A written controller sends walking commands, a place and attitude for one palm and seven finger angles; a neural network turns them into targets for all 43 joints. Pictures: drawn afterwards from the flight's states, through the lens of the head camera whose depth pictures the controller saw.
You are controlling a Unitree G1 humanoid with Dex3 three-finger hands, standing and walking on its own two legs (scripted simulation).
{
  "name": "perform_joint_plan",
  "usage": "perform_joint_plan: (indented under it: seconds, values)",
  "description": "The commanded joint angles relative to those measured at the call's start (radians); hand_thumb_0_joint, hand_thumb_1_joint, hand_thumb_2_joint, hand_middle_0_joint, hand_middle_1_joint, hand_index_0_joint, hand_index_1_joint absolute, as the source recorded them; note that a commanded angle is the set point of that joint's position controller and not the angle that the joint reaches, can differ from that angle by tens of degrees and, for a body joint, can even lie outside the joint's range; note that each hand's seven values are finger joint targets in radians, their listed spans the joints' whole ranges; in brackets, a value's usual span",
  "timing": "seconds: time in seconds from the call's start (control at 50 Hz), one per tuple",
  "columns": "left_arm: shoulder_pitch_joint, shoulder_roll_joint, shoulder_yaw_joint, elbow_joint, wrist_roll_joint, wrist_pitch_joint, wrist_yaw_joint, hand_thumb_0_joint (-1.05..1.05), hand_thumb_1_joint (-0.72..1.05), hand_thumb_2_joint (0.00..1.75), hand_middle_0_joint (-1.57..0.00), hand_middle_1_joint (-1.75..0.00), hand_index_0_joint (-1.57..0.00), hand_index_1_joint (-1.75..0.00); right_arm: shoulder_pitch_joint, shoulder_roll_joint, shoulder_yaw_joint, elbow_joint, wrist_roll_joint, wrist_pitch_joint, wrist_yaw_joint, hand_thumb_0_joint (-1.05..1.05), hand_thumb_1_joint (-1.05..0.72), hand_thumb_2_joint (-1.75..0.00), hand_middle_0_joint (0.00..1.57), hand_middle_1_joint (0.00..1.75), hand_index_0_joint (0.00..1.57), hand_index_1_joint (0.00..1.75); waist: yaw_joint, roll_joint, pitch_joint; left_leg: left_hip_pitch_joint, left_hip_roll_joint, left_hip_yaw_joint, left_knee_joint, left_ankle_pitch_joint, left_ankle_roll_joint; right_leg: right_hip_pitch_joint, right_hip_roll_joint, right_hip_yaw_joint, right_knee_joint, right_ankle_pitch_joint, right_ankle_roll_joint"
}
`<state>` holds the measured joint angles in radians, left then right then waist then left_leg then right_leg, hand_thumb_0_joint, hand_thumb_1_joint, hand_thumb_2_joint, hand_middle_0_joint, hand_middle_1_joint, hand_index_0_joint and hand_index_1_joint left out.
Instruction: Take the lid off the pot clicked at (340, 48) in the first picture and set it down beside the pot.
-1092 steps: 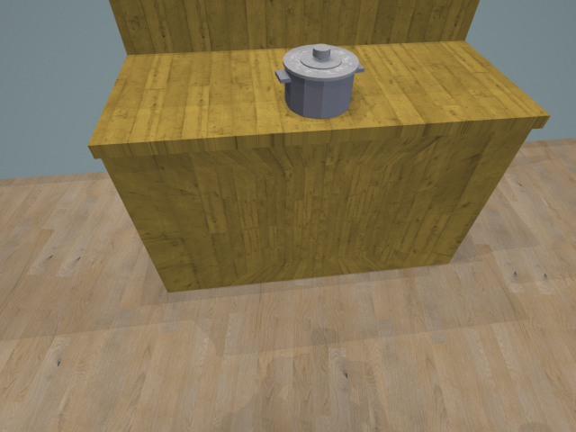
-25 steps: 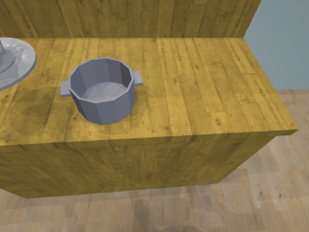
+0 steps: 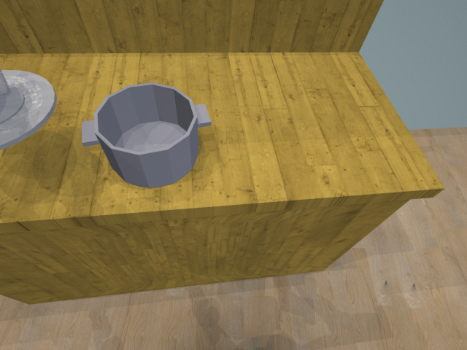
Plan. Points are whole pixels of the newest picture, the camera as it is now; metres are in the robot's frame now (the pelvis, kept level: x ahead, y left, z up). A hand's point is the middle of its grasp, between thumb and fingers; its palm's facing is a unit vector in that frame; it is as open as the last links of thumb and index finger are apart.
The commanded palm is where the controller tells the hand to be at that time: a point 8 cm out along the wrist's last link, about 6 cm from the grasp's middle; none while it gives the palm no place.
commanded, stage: lower the lid onto the table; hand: left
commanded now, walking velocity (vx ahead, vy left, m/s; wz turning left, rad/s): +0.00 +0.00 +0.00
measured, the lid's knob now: out of the picture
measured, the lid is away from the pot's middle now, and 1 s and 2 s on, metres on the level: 0.23 0.23 0.23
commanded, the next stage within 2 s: open the fingers wide in 1.90 s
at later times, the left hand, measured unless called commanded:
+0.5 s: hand out of the picture +0.46 +0.35 +0.15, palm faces -0.40 -0.20 -0.89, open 7.1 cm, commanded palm +0.50 +0.35 +0.21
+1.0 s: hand out of the picture +0.46 +0.35 +0.11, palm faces -0.45 -0.21 -0.87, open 7.1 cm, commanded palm +0.52 +0.35 +0.18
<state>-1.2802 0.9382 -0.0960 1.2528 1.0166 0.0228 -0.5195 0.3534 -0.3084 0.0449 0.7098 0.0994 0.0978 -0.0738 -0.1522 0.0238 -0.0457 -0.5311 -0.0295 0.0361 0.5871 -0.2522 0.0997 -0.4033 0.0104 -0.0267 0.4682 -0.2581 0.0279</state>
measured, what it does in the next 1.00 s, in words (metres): stands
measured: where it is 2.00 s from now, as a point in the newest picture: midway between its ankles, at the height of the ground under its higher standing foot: outside the picture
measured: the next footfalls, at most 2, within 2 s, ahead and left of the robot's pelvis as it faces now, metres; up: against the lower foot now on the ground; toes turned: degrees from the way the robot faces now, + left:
none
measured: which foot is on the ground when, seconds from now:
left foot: down 0.00-1.00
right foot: down 0.00-1.00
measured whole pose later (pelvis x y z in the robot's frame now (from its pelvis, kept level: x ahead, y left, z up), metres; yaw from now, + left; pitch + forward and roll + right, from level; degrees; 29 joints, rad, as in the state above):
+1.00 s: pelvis -0.01 +0.00 -0.01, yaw -1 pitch +14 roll -5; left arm -1.20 0.96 -0.06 1.30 1.02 -0.05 -0.47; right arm 0.38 -0.31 0.05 0.72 0.10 0.10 -0.12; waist -0.17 0.02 -0.07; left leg -0.67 0.00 0.04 0.73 -0.31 0.10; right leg -0.54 0.04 -0.02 0.59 -0.30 0.03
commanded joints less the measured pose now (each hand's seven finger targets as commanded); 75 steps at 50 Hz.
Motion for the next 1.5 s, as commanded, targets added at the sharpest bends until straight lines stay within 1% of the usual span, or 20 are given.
perform_joint_plan:
  seconds: [0.0,0.06,0.12,0.2,0.26,0.44,0.52,0.56,0.68,0.74,0.82,0.86,0.92,0.96,1.02,1.06,1.14,1.22,1.46,1.48]
  values:
    - [-0.524,0.263,0.034,-0.207,0.003,0.001,0.055,0.00,0.74,0.82,-0.92,-1.05,-0.92,-1.04,0.098,-0.197,-0.065,-0.052,0.001,-0.011,-0.013,0.00,-0.90,-0.90,0.20,0.30,0.20,0.30,0.003,0.183,-0.410,0.494,0.035,-0.117,-0.020,0.405,-0.038,-0.122,0.065,-0.030,-0.033,0.158,-0.051]
    - [-0.536,0.268,0.050,-0.241,0.003,-0.004,0.059,0.00,0.74,0.82,-0.92,-1.05,-0.92,-1.04,0.110,-0.197,-0.070,-0.047,-0.001,-0.009,-0.012,0.00,-0.90,-0.90,0.20,0.30,0.20,0.30,0.007,0.207,-0.460,0.551,0.045,-0.132,0.001,0.522,-0.051,-0.141,0.070,-0.031,-0.020,0.176,-0.050]
    - [-0.479,0.272,0.057,-0.175,0.005,-0.002,0.062,0.00,0.74,0.82,-0.92,-1.05,-0.92,-1.04,0.115,-0.198,-0.070,-0.045,-0.001,-0.007,-0.013,0.00,-0.90,-0.90,0.20,0.30,0.20,0.30,0.004,0.150,-0.421,0.488,0.036,-0.120,0.005,0.433,-0.040,-0.142,0.070,-0.029,-0.016,0.156,-0.046]
    - [-0.530,0.187,-0.004,-0.196,-0.003,0.000,0.063,0.00,0.74,0.82,-0.92,-1.05,-0.92,-1.04,0.122,-0.199,-0.074,-0.033,-0.001,-0.006,-0.011,0.00,-0.90,-0.90,0.20,0.30,0.20,0.30,-0.007,0.207,-0.409,0.534,0.051,-0.151,0.003,0.429,-0.057,-0.229,0.075,-0.039,-0.013,0.102,-0.049]
    - [-0.550,0.264,0.047,-0.240,0.003,-0.014,0.072,0.00,0.74,0.82,-0.92,-1.05,-0.92,-1.04,0.122,-0.200,-0.071,-0.037,-0.003,-0.010,-0.020,0.00,-0.90,-0.90,0.20,0.30,0.20,0.30,0.003,0.201,-0.473,0.526,0.046,-0.141,0.012,0.445,-0.055,-0.181,0.073,-0.029,-0.002,0.131,-0.049]
    - [-0.477,0.207,0.025,-0.181,-0.003,-0.030,0.078,0.00,0.74,0.82,-0.92,-1.05,-0.92,-1.04,0.117,-0.194,-0.068,-0.039,0.001,-0.011,-0.023,0.00,-0.90,-0.90,0.20,0.30,0.20,0.30,0.005,0.199,-0.417,0.501,0.046,-0.139,0.029,0.458,-0.061,-0.230,0.076,-0.040,0.018,0.123,-0.055]
    - [-0.477,0.218,0.024,-0.147,0.001,-0.023,0.086,0.00,0.74,0.82,-0.92,-1.05,-0.92,-1.04,0.121,-0.200,-0.068,-0.038,0.004,-0.003,-0.025,0.00,-0.90,-0.90,0.20,0.30,0.20,0.30,-0.008,0.139,-0.388,0.417,0.041,-0.129,0.021,0.294,-0.043,-0.219,0.072,-0.033,0.020,0.090,-0.049]
    - [-0.502,0.256,0.051,-0.200,0.004,-0.033,0.090,0.00,0.74,0.82,-0.92,-1.05,-0.92,-1.04,0.127,-0.199,-0.070,-0.036,-0.002,-0.005,-0.030,0.00,-0.90,-0.90,0.20,0.30,0.20,0.30,0.001,0.183,-0.451,0.464,0.045,-0.129,0.032,0.347,-0.048,-0.211,0.075,-0.029,0.029,0.100,-0.049]
    - [-0.467,0.292,0.066,-0.158,0.008,-0.047,0.096,0.00,0.74,0.82,-0.92,-1.05,-0.92,-1.04,0.133,-0.199,-0.061,-0.037,0.003,-0.007,-0.044,0.00,-0.90,-0.90,0.20,0.30,0.20,0.30,-0.003,0.165,-0.430,0.400,0.036,-0.119,0.042,0.278,-0.038,-0.200,0.076,-0.026,0.039,0.098,-0.049]
    - [-0.454,0.229,0.024,-0.182,-0.008,-0.056,0.091,0.00,0.74,0.82,-0.92,-1.05,-0.92,-1.04,0.125,-0.196,-0.059,-0.034,0.006,-0.015,-0.047,0.00,-0.90,-0.90,0.20,0.30,0.20,0.30,-0.003,0.199,-0.413,0.424,0.046,-0.118,0.041,0.314,-0.042,-0.235,0.077,-0.034,0.042,0.095,-0.053]
    - [-0.431,0.291,0.061,-0.146,0.002,-0.058,0.095,0.00,0.74,0.82,-0.92,-1.05,-0.92,-1.04,0.144,-0.201,-0.060,-0.029,0.005,-0.011,-0.051,0.00,-0.90,-0.90,0.20,0.30,0.20,0.30,-0.013,0.160,-0.403,0.359,0.038,-0.102,0.055,0.241,-0.032,-0.214,0.078,-0.025,0.049,0.100,-0.047]
    - [-0.461,0.347,0.098,-0.212,0.002,-0.068,0.100,0.00,0.74,0.82,-0.92,-1.05,-0.92,-1.04,0.144,-0.201,-0.061,-0.031,0.003,-0.007,-0.057,0.00,-0.90,-0.90,0.20,0.30,0.20,0.30,-0.005,0.187,-0.479,0.383,0.040,-0.093,0.070,0.304,-0.032,-0.179,0.077,-0.016,0.060,0.139,-0.044]
    - [-0.397,0.322,0.080,-0.147,0.002,-0.070,0.096,0.00,0.74,0.82,-0.92,-1.05,-0.92,-1.04,0.150,-0.200,-0.058,-0.030,0.006,-0.007,-0.057,0.00,-0.90,-0.90,0.20,0.30,0.20,0.30,-0.011,0.170,-0.413,0.351,0.040,-0.094,0.080,0.285,-0.032,-0.219,0.081,-0.026,0.066,0.123,-0.046]
    - [-0.447,0.332,0.089,-0.215,0.000,-0.077,0.098,0.00,0.74,0.82,-0.92,-1.05,-0.92,-1.04,0.152,-0.200,-0.062,-0.030,0.003,-0.002,-0.059,0.00,-0.90,-0.90,0.20,0.30,0.20,0.30,-0.007,0.241,-0.481,0.416,0.049,-0.102,0.090,0.395,-0.042,-0.229,0.082,-0.024,0.074,0.147,-0.045]
    - [-0.386,0.323,0.089,-0.144,0.003,-0.077,0.095,0.00,0.74,0.82,-0.92,-1.05,-0.92,-1.04,0.159,-0.201,-0.060,-0.031,0.004,0.001,-0.055,0.00,-0.90,-0.90,0.20,0.30,0.20,0.30,-0.012,0.206,-0.418,0.380,0.047,-0.106,0.100,0.350,-0.041,-0.267,0.085,-0.030,0.076,0.115,-0.046]
    - [-0.441,0.322,0.090,-0.219,-0.002,-0.084,0.097,0.00,0.74,0.82,-0.92,-1.05,-0.92,-1.04,0.164,-0.202,-0.067,-0.025,0.000,0.005,-0.057,0.00,-0.90,-0.90,0.20,0.30,0.20,0.30,-0.012,0.238,-0.496,0.436,0.058,-0.115,0.106,0.432,-0.048,-0.271,0.087,-0.031,0.086,0.134,-0.042]
    - [-0.402,0.275,0.073,-0.206,-0.008,-0.097,0.093,0.00,0.74,0.82,-0.92,-1.05,-0.92,-1.04,0.162,-0.193,-0.065,-0.029,0.000,0.004,-0.055,0.00,-0.90,-0.90,0.20,0.30,0.20,0.30,-0.005,0.255,-0.480,0.462,0.059,-0.125,0.124,0.521,-0.062,-0.314,0.093,-0.047,0.099,0.130,-0.048]
    - [-0.372,0.310,0.091,-0.139,0.005,-0.091,0.100,0.00,0.74,0.82,-0.92,-1.05,-0.92,-1.04,0.169,-0.199,-0.065,-0.032,0.000,0.017,-0.052,0.00,-0.90,-0.90,0.20,0.30,0.20,0.30,-0.018,0.187,-0.432,0.361,0.048,-0.114,0.129,0.361,-0.044,-0.305,0.091,-0.037,0.101,0.101,-0.044]
    - [-0.429,0.333,0.112,-0.208,0.010,-0.124,0.117,0.00,0.74,0.82,-0.92,-1.05,-0.92,-1.04,0.181,-0.199,-0.066,-0.023,-0.007,0.016,-0.067,0.00,-0.90,-0.90,0.20,0.30,0.20,0.30,-0.020,0.267,-0.512,0.435,0.075,-0.162,0.139,0.390,-0.070,-0.388,0.095,-0.043,0.135,0.054,-0.046]
    - [-0.390,0.275,0.076,-0.151,0.007,-0.121,0.115,0.00,0.74,0.82,-0.92,-1.05,-0.92,-1.04,0.177,-0.194,-0.064,-0.025,-0.001,0.013,-0.067,0.00,-0.90,-0.90,0.20,0.30,0.20,0.30,-0.027,0.262,-0.467,0.413,0.069,-0.157,0.144,0.361,-0.065,-0.414,0.093,-0.043,0.133,0.045,-0.048]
